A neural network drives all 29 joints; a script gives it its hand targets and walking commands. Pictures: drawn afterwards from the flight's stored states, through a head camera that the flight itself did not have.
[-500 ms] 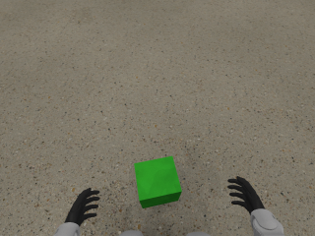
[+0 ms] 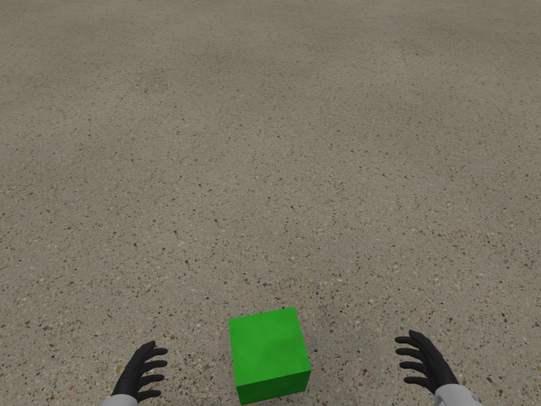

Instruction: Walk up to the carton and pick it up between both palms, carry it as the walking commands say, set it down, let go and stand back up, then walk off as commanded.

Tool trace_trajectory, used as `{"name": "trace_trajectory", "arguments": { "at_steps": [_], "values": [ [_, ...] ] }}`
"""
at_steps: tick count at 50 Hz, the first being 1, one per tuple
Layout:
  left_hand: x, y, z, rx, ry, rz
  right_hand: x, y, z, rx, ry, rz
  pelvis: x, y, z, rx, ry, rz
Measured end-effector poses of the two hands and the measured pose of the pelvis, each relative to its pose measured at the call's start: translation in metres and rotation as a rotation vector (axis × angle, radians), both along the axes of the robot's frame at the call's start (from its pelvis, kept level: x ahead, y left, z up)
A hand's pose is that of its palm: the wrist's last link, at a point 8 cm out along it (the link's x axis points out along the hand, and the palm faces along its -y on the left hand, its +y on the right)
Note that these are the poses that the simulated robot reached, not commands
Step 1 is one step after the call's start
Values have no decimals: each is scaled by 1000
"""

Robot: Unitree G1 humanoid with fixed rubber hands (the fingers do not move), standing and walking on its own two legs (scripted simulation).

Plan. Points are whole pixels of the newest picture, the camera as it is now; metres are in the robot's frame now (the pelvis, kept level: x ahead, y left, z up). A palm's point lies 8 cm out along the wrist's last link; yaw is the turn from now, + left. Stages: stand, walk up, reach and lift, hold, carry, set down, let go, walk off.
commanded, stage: stand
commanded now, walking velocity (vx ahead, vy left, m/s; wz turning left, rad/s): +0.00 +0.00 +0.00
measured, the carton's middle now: (267, 356) +0.39 +0.02 -0.65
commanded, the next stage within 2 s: walk off in 1.80 s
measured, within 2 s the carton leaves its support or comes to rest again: neither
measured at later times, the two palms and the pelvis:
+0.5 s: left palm out of the picture +0.09 +0.30 -0.09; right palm out of the picture +0.08 -0.28 -0.07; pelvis -0.01 +0.01 +0.00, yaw -1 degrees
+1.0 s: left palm out of the picture +0.02 +0.31 -0.11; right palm out of the picture +0.02 -0.28 -0.09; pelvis -0.05 +0.01 +0.01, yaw -1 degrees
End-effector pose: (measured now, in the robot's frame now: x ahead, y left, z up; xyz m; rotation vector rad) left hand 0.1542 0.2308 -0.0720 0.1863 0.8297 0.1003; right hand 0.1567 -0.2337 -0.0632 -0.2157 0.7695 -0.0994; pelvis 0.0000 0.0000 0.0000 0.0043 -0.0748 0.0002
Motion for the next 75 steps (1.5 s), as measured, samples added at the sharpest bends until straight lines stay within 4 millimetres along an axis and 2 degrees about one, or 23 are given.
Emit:
{"name": "trace_trajectory", "arguments": {
  "at_steps": [10, 17, 33, 51, 64, 75],
  "values": [
    [-25, 53, -7, 106, -24, 34, -28, -41, 1, -123, 20, -77, 5, 5, 1, -11, 39, -6],
    [-43, 71, -10, 139, 4, 38, -53, -53, 0, -151, 45, -118, 0, 9, 2, -12, 37, -13],
    [-87, 71, -25, 128, 108, 27, -102, -41, -21, -114, 167, -121, -27, 13, 4, -12, 24, -21],
    [-135, 76, -36, 137, 234, 51, -134, -51, -30, -122, 275, -129, -48, 11, 6, -15, 7, -16],
    [-152, 78, -39, 143, 300, 59, -149, -55, -34, -126, 337, -133, -56, 9, 7, -16, 2, -12],
    [-152, 78, -40, 146, 324, 61, -150, -57, -36, -128, 366, -130, -57, 8, 8, -15, 3, -10]
  ]
}}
